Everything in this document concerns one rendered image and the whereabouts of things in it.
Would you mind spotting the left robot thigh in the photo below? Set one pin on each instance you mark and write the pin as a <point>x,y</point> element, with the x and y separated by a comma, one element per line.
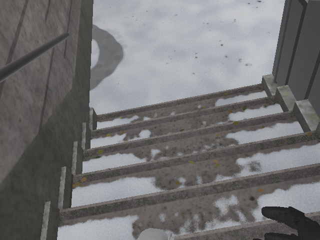
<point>155,234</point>

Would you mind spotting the robot right hand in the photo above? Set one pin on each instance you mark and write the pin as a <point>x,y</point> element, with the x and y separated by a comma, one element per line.
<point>307,229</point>

